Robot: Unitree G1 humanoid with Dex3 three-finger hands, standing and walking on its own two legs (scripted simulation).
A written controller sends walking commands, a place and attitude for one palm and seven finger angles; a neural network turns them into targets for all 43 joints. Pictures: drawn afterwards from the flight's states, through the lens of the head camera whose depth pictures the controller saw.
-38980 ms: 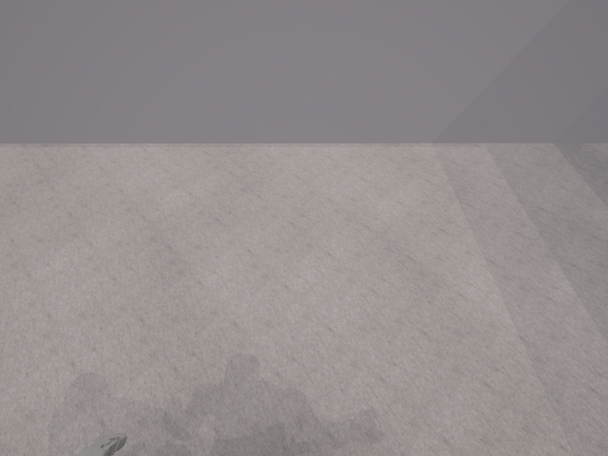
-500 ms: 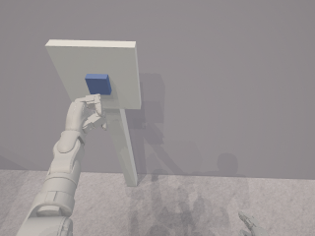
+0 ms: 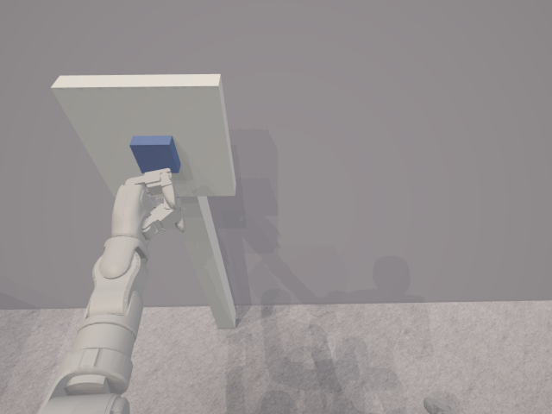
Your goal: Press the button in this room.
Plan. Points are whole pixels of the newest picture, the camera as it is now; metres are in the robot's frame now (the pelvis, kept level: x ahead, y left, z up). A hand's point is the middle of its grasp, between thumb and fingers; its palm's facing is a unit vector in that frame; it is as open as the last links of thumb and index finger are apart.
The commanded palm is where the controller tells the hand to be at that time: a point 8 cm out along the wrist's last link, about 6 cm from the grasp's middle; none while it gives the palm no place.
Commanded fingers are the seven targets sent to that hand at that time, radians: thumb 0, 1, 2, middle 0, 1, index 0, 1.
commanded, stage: aim a knuckle at the button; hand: left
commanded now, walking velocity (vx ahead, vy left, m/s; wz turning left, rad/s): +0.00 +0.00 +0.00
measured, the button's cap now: (157, 153) +0.47 +0.19 +0.13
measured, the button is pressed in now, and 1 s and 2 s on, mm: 0 9 0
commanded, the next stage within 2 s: press the button with the knuckle in 0.12 s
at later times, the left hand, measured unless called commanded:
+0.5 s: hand (172, 200) +0.40 +0.16 +0.10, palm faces +0.02 -1.00 -0.02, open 3.1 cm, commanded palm +0.37 +0.22 +0.10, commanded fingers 0.00 0.90 0.90 -1.30 -1.50 -1.30 -1.50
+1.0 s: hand (171, 189) +0.42 +0.17 +0.10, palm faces +0.03 -1.00 -0.02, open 2.9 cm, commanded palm +0.41 +0.22 +0.10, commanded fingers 0.00 0.90 0.90 -1.30 -1.50 -1.30 -1.50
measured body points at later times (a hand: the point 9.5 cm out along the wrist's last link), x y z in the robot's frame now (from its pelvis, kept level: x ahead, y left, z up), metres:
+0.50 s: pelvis +0.00 -0.01 +0.00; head +0.03 -0.01 +0.45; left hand +0.39 +0.21 +0.10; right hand +0.12 -0.25 -0.11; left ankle +0.02 +0.09 -0.72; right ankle -0.03 -0.09 -0.72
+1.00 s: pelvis -0.02 +0.00 -0.01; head +0.03 +0.00 +0.44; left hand +0.41 +0.22 +0.10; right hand +0.05 -0.26 -0.12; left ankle +0.02 +0.09 -0.72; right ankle -0.03 -0.10 -0.72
